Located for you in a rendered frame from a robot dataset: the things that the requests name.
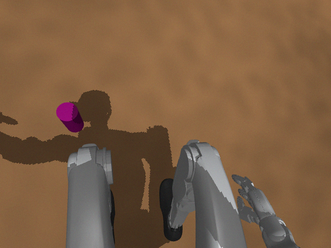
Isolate right robot foot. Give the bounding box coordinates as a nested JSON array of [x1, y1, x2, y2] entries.
[[159, 178, 183, 241]]

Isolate right robot arm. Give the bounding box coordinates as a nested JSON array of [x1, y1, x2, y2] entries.
[[259, 216, 300, 248]]

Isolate can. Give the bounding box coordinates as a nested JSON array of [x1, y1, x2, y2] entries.
[[56, 102, 84, 132]]

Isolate right robot hand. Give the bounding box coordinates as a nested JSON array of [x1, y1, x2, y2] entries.
[[232, 175, 276, 225]]

